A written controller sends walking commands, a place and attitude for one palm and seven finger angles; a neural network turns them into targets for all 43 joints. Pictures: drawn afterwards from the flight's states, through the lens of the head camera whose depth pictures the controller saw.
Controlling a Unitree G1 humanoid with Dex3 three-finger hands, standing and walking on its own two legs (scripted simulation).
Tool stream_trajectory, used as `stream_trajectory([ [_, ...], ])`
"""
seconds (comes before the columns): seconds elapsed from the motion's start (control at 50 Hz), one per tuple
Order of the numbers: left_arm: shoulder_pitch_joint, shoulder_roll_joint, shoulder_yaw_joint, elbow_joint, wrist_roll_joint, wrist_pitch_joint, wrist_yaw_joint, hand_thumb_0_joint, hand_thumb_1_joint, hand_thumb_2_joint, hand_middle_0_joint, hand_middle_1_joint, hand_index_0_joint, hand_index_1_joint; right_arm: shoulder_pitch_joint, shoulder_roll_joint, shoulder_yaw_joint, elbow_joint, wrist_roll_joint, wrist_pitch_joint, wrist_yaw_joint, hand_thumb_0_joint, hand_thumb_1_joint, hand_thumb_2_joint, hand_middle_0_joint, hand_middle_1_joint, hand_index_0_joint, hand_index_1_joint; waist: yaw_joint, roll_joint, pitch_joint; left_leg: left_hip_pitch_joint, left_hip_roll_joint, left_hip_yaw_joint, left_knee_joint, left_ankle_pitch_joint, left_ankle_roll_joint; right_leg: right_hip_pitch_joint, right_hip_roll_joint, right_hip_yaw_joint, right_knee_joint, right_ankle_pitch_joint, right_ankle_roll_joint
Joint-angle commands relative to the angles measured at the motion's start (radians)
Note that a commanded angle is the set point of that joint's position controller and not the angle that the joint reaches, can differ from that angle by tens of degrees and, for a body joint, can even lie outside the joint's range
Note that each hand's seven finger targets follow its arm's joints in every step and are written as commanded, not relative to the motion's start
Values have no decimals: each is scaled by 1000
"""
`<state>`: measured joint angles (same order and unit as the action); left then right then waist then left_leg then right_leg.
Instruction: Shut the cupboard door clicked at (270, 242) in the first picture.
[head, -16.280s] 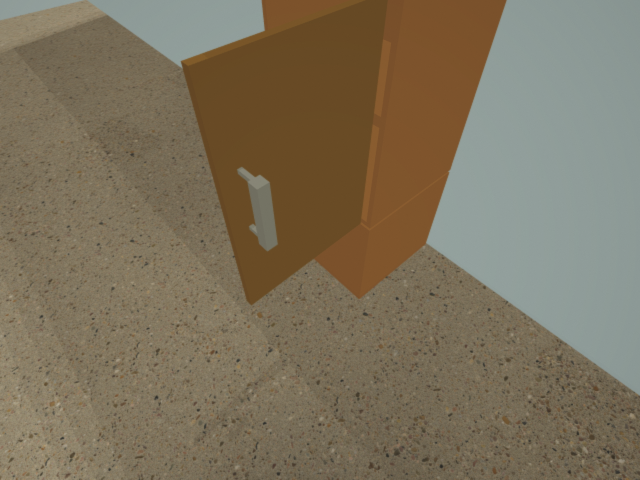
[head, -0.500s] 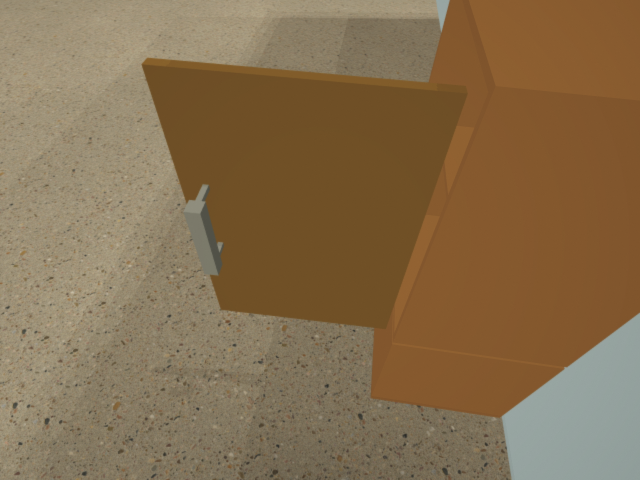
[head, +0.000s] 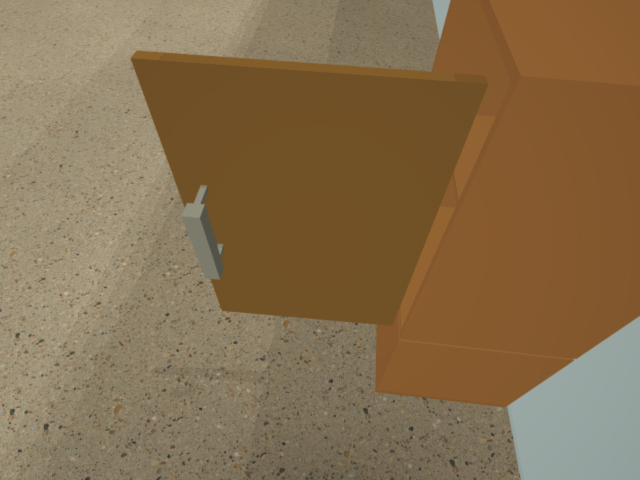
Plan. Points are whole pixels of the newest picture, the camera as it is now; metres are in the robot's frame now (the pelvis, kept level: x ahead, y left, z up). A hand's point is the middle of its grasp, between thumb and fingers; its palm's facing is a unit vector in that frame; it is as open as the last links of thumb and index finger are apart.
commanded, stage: come to a stop and stand still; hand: left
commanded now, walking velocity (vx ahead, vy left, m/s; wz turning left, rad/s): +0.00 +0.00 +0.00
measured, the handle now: (208, 233) +0.46 +0.21 -0.02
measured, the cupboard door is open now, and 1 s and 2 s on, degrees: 91 91 91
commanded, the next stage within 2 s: look again from close up in 0.94 s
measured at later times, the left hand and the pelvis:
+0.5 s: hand out of the picture +0.01 +0.14 -0.17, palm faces +0.01 -0.98 -0.20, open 7.4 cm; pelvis -0.02 -0.04 +0.01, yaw +0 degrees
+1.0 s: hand out of the picture -0.01 +0.12 -0.16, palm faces +0.02 -0.98 -0.21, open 7.4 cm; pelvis -0.03 -0.06 +0.01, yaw +1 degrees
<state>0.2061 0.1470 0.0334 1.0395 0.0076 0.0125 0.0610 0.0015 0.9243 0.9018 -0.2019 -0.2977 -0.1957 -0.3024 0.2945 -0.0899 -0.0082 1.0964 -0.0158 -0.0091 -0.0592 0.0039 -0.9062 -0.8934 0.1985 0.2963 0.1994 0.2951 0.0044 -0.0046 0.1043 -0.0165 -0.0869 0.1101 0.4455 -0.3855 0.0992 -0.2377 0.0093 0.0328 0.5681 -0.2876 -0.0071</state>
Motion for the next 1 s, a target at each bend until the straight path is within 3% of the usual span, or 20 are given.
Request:
stream_trajectory([
  [0.0,95,82,2,-15,-3,-13,-6,0,900,900,-200,-300,-200,-300,87,-134,-34,-20,5,-9,-11,0,-900,-900,200,300,200,300,-14,1,-63,-23,202,-125,-24,658,-75,42,-99,112,-37,519,-68],
  [0.02,80,77,-2,-15,-3,-14,-8,0,900,900,-200,-300,-200,-300,91,-130,-31,-15,3,-8,-10,0,-900,-900,200,300,200,300,-22,-14,-55,-28,202,-129,-51,581,-73,33,-101,113,-42,513,-67],
  [0.04,69,76,-5,-17,-3,-15,-10,0,900,900,-200,-300,-200,-300,98,-131,-30,-10,2,-11,-11,0,-900,-900,200,300,200,300,-26,-20,-56,-24,207,-135,-68,593,-70,32,-93,105,-38,500,-64],
  [0.08,60,84,-4,-16,-3,-15,-11,0,900,900,-200,-300,-200,-300,92,-157,-30,-3,1,-20,-13,0,-900,-900,200,300,200,300,-23,25,-77,17,220,-145,-77,736,-70,30,-74,88,-20,443,-59],
  [0.12,53,103,0,-15,-2,-14,-12,0,900,900,-200,-300,-200,-300,63,-176,-31,-4,1,-24,-12,0,-900,-900,200,300,200,300,-11,52,-73,29,230,-147,-78,777,-60,20,-60,84,-28,333,-60],
  [0.2,53,118,-4,-1,1,-23,-18,0,900,900,-200,-300,-200,-300,33,-196,-32,-7,3,-22,-6,0,-900,-900,200,300,200,300,-10,2,-74,1,213,-133,-89,554,-50,50,-83,104,-84,407,-66],
  [0.24,38,126,-8,2,0,-23,-21,0,900,900,-200,-300,-200,-300,28,-201,-28,0,2,-20,-2,0,-900,-900,200,300,200,300,-16,-2,-47,-25,207,-138,-114,433,-52,44,-89,109,-104,384,-68],
  [0.46,29,149,-17,12,0,-34,-28,0,900,900,-200,-300,-200,-300,22,-206,-14,24,3,-23,16,0,-900,-900,200,300,200,300,-12,-15,-21,-100,195,-149,-173,164,-57,63,-99,138,-200,244,-70],
  [0.84,60,157,-14,14,-3,-48,-25,0,900,900,-200,-300,-200,-300,76,-189,-11,45,4,-24,20,0,-900,-900,200,300,200,300,-12,-15,-30,-133,185,-131,-163,132,-66,73,-105,162,-243,213,-70],
  [0.98,61,166,-11,13,-4,-53,-26,0,900,900,-200,-300,-200,-300,82,-200,-13,37,5,-28,18,0,-900,-900,200,300,200,300,-14,-8,-54,-123,189,-132,-159,156,-66,86,-106,161,-236,259,-70],
])
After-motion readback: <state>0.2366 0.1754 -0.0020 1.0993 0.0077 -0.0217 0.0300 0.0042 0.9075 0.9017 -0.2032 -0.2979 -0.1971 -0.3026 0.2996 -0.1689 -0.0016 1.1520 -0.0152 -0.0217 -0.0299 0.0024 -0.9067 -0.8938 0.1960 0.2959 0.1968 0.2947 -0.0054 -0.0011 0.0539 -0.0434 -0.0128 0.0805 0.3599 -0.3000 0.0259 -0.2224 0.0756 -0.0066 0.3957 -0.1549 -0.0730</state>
